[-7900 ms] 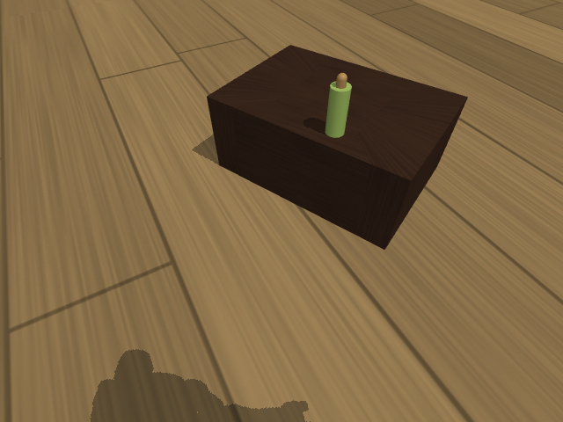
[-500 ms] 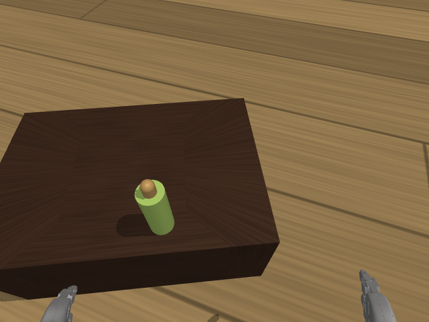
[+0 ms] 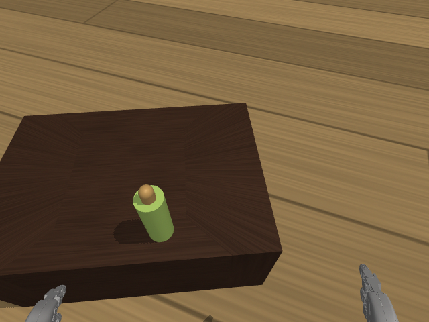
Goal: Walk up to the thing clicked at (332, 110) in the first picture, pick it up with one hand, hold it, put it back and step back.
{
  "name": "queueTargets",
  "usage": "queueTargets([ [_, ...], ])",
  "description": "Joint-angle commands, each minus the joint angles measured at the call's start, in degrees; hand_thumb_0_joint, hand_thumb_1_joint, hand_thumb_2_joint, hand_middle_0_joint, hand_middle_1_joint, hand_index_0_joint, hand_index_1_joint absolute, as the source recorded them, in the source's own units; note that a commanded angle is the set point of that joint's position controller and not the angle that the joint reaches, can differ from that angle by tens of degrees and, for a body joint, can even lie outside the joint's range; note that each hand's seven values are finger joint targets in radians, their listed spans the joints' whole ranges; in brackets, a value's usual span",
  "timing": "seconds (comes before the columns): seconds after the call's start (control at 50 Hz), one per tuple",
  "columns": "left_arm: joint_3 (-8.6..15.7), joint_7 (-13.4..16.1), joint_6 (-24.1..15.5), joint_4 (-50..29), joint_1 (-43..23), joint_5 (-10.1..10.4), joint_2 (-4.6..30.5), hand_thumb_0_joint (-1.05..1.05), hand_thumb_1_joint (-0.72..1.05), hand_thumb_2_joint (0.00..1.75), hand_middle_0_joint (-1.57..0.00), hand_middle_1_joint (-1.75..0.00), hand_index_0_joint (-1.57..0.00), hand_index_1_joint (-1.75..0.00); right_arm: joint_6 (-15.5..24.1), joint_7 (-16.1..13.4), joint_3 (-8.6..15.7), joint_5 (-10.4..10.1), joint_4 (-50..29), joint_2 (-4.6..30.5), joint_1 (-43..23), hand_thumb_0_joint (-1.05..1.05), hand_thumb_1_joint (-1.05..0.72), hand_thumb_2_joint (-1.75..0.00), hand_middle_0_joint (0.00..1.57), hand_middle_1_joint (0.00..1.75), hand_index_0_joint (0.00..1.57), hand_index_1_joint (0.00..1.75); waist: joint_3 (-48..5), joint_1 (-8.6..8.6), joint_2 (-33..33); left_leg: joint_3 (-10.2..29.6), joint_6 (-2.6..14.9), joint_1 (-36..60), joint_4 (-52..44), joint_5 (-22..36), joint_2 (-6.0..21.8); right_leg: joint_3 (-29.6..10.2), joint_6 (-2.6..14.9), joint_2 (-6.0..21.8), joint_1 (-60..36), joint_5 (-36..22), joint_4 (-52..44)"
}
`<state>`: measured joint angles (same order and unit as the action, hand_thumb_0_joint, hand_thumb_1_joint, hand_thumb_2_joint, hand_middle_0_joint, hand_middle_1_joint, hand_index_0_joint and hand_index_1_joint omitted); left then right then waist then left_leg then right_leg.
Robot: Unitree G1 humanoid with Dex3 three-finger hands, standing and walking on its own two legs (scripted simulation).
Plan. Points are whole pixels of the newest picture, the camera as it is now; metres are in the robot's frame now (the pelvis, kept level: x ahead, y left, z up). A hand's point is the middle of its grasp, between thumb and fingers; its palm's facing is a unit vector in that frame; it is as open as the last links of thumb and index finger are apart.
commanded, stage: go down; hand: left
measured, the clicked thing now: (154, 211) +0.44 +0.17 -0.19
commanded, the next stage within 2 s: none
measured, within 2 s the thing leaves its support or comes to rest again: neither
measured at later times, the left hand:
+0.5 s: hand out of the picture +0.14 +0.27 -0.08, palm faces +0.07 -0.94 -0.33, open 17.4 cm
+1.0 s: hand (53, 290) +0.21 +0.30 -0.04, palm faces +0.14 -0.95 -0.29, open 17.4 cm
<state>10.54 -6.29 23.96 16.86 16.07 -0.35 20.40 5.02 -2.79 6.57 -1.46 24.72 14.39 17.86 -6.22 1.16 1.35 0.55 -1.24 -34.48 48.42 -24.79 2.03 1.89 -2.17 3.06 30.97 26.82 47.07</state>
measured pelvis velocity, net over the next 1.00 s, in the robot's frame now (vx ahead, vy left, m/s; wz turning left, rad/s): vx -0.02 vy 0.00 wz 0.01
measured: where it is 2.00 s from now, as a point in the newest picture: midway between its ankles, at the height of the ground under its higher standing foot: outside the picture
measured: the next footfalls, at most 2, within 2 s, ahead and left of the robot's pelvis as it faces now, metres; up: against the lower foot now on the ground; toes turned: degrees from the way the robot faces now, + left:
none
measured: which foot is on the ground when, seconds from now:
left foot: down 0.00-1.00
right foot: down 0.00-1.00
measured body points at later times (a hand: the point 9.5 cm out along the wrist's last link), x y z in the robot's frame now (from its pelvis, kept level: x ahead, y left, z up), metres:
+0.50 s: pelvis -0.01 +0.00 -0.02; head +0.02 +0.00 +0.43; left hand +0.14 +0.32 -0.05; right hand +0.14 -0.27 -0.06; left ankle -0.01 +0.13 -0.70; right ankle -0.04 -0.14 -0.70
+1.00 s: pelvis -0.02 +0.00 -0.02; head +0.01 +0.01 +0.43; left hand +0.20 +0.34 -0.01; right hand +0.14 -0.26 -0.05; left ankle -0.01 +0.13 -0.70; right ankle -0.04 -0.14 -0.70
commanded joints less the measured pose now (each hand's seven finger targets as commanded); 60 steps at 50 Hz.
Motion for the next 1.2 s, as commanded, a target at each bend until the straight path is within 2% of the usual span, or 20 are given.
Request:
queueTargets([
  [0.0,5.71,0.3,-1.34,-11.33,-0.61,-0.12,12.43,0.0,-0.52,0.07,-0.07,-0.04,-0.06,-0.05,2.28,-1.08,3.38,-0.15,-10.93,8.03,1.2,0.0,0.55,-0.04,0.05,0.05,0.05,0.05,-9.49,-0.21,0.84,-1.3,1.24,7.67,-3.19,21.93,-2.23,0.87,1.25,-2.15,-2.08,-22.66,-4.1],
  [0.12,7.42,-0.47,-0.34,-13.91,1.78,0.29,13.35,0.0,-0.52,0.08,-0.07,-0.04,-0.05,-0.05,1.91,-1.82,3.62,-0.16,-16.21,8.44,1.97,0.0,0.55,-0.04,0.05,0.05,0.05,0.05,-9.59,-0.51,0.73,-0.96,1.13,5.79,-2.67,19.25,-2.16,1.26,1.56,-2.43,-0.13,-19.11,-2.92],
  [0.16,6.54,-0.68,-0.21,-15.72,1.19,0.54,12.74,0.0,-0.56,0.08,-0.07,-0.04,-0.05,-0.05,1.49,-1.99,3.06,-0.2,-13.97,7.33,4.17,0.0,0.55,-0.04,0.05,0.05,0.05,0.05,-7.56,-0.52,2.23,-1.33,1.1,4.57,-2.51,16.21,-2.45,1.12,1.67,-2.3,1.84,-16.47,-3.21],
  [0.18,7.67,-0.68,0.03,-15.22,1.91,0.51,13.81,0.0,-0.53,0.08,-0.07,-0.04,-0.05,-0.05,1.65,-2.21,3.03,-0.23,-16.87,7.84,3.22,0.0,0.55,-0.04,0.05,0.05,0.05,0.05,-8.18,-0.42,0.76,-1.21,1.28,4.16,-2.31,15.61,-2.42,1.13,1.57,-2.31,1.34,-16.02,-3.17],
  [0.24,7.03,-0.94,0.43,-17.36,1.95,0.67,13.25,0.0,-0.55,0.08,-0.07,-0.04,-0.06,-0.05,1.52,-2.44,2.84,-0.28,-16.52,7.23,4.89,0.0,0.55,-0.04,0.05,0.05,0.05,0.05,-8.5,-0.4,1.82,-1.08,1.2,4.01,-1.82,15.56,-2.34,1.15,1.63,-2.37,2.05,-15.74,-2.45],
  [0.48,9.18,-0.41,0.98,-21.13,4.43,1.33,14.78,0.0,-0.53,0.1,-0.06,-0.04,-0.04,-0.06,2.27,-4.09,2.21,-0.22,-22.04,7.33,4.86,0.0,0.55,-0.04,0.05,0.05,0.05,0.05,-8.31,-0.57,1.63,-0.94,1.33,1.25,-0.81,10.69,-2.43,1.14,1.59,-2.47,4.08,-10.92,-1.72],
  [0.64,8.52,-0.4,1.45,-23.05,5.37,1.8,13.68,0.0,-0.51,0.1,-0.06,-0.04,-0.04,-0.05,2.74,-4.76,1.8,-0.29,-22.1,6.78,6.5,0.0,0.55,-0.05,0.05,0.05,0.05,0.05,-7.21,-0.46,2.72,-0.56,0.99,1.17,-0.94,11.6,-2.17,1.66,1.81,-2.81,5.1,-11.14,-0.72],
  [0.68,10.03,-0.08,1.32,-23.06,3.5,1.85,15.72,0.0,-0.55,0.1,-0.06,-0.04,-0.04,-0.06,3.25,-5.25,3.45,-0.33,-25.76,8.92,4.43,0.0,0.54,-0.05,0.05,0.05,0.05,0.05,-8.54,0.2,1.32,-0.14,1.23,1.42,-0.96,10.53,-2.01,1.58,1.61,-2.76,4.35,-10.41,-1.04],
  [0.74,9.96,-0.24,0.45,-23.64,0.36,2.12,16.06,0.0,-0.53,0.11,-0.06,-0.03,-0.04,-0.06,3.3,-5.47,0.97,-0.33,-22.54,6.19,6.93,0.0,0.54,-0.05,0.05,0.05,0.05,0.05,-7.32,0.08,3.44,-0.5,1.19,1.3,-0.87,10.36,-2.11,1.16,1.66,-2.55,5.26,-10.52,-1.09],
  [0.78,11.19,-0.26,-0.5,-23.63,-3.26,2.89,17.57,0.0,-0.54,0.11,-0.06,-0.04,-0.04,-0.06,4.18,-6.13,2.46,-0.4,-22.8,7.82,6.41,0.0,0.54,-0.05,0.05,0.05,0.05,0.05,-8.27,1.1,2.51,-0.33,1.44,2.13,-0.47,10.62,-1.96,0.97,1.38,-2.37,4.62,-11.43,-1.26],
  [0.84,11.66,-1.05,-1.82,-22.96,-9.06,3.73,18.42,0.0,-0.55,0.11,-0.06,-0.05,-0.04,-0.07,5.32,-6.46,1.37,-0.51,-21.95,7.33,6.0,0.0,0.53,-0.05,0.05,0.05,0.05,0.05,-8.95,1.37,4.44,-0.08,1.25,3.28,-1.27,9.62,-1.85,0.82,1.55,-2.29,4.51,-10.58,-1.32],
  [0.9,14.13,-2.25,-3.7,-18.47,-14.69,4.7,22.21,0.0,-0.57,0.12,-0.06,-0.05,-0.03,-0.08,5.99,-6.86,0.19,-0.66,-18.46,6.66,6.15,0.0,0.53,-0.05,0.05,0.05,0.05,0.05,-8.43,0.65,4.29,-0.03,1.37,3.28,-1.47,10.52,-1.95,0.74,1.55,-2.1,3.77,-11.5,-1.9],
  [0.92,14.42,-3.02,-4.1,-16.97,-15.81,4.94,22.28,0.0,-0.58,0.11,-0.06,-0.05,-0.04,-0.07,6.56,-7.12,1.92,-0.72,-20.34,8.41,4.99,0.0,0.53,-0.05,0.05,0.05,0.05,0.05,-10.21,1.26,3.91,0.22,1.39,4.26,-1.69,11.44,-1.82,0.82,1.48,-2.14,2.86,-12.5,-1.77],
  [0.98,14.6,-5.25,-5.19,-10.27,-20.89,5.66,22.67,0.0,-0.59,0.11,-0.06,-0.05,-0.04,-0.07,6.89,-6.83,-0.82,-0.66,-16.55,6.69,5.31,0.0,0.53,-0.05,0.05,0.05,0.05,0.05,-9.41,0.56,4.85,0.26,1.36,4.99,-2.33,12.5,-1.76,0.91,1.73,-2.22,2.96,-13.05,-1.99],
  [1.02,15.56,-6.89,-6.04,-6.92,-23.09,6.32,24.29,0.0,-0.59,0.09,-0.06,-0.04,-0.04,-0.06,7.22,-6.87,0.68,-0.78,-18.89,8.51,3.95,0.0,0.53,-0.05,0.05,0.05,0.05,0.05,-11.38,0.89,2.77,0.1,1.55,5.8,-2.23,14.48,-1.82,1.02,1.62,-2.25,1.39,-15.04,-2.49],
  [1.06,16.16,-8.72,-6.85,-1.5,-24.45,6.44,25.46,0.0,-0.57,0.1,-0.06,-0.04,-0.04,-0.06,6.93,-6.14,-1.51,-0.74,-15.48,6.97,5.54,0.0,0.53,-0.05,0.05,0.05,0.05,0.05,-10.53,-0.42,4.06,0.03,1.35,5.51,-2.38,16.84,-1.82,1.07,1.91,-2.2,0.67,-16.68,-2.21],
  [1.08,16.03,-9.73,-7.58,-1.02,-27.61,6.66,25.99,0.0,-0.58,0.09,-0.06,-0.04,-0.04,-0.06,6.98,-5.9,-1.58,-0.82,-15.77,6.91,4.37,0.0,0.53,-0.05,0.05,0.05,0.05,0.05,-10.41,0.23,4.1,0.17,1.41,5.83,-2.55,16.68,-1.67,1.01,1.83,-2.38,1.64,-16.37,-2.35],
  [1.1,16.11,-10.47,-7.91,3.24,-27.19,6.72,25.45,0.0,-0.61,0.08,-0.06,-0.04,-0.05,-0.06,7.35,-5.93,0.25,-0.82,-17.58,8.66,3.61,0.0,0.52,-0.05,0.05,0.05,0.05,0.05,-11.44,0.72,2.37,0.36,1.45,6.64,-2.57,18.48,-1.36,1.18,1.86,-2.49,1.07,-17.61,-2.09],
  [1.14,16.46,-11.92,-10.02,5.76,-32.34,6.66,27.45,0.0,-0.61,0.07,-0.07,-0.04,-0.05,-0.06,7.36,-5.29,-1.54,-0.53,-15.37,7.37,4.76,0.0,0.53,-0.05,0.05,0.05,0.05,0.05,-11.86,0.56,3.43,0.0,1.46,6.84,-2.26,19.47,-1.4,0.85,1.9,-2.37,1.29,-18.41,-2.06],
  [1.18,17.95,-13.04,-12.58,9.56,-34.31,6.72,29.29,0.0,-0.6,0.08,-0.06,-0.04,-0.05,-0.06,7.6,-5.06,0.28,-0.56,-16.42,8.91,3.06,0.0,0.54,-0.05,0.05,0.05,0.05,0.05,-11.84,0.2,2.02,0.24,1.43,5.95,-2.6,19.13,-1.18,0.9,1.97,-2.55,1.35,-17.83,-1.77],
])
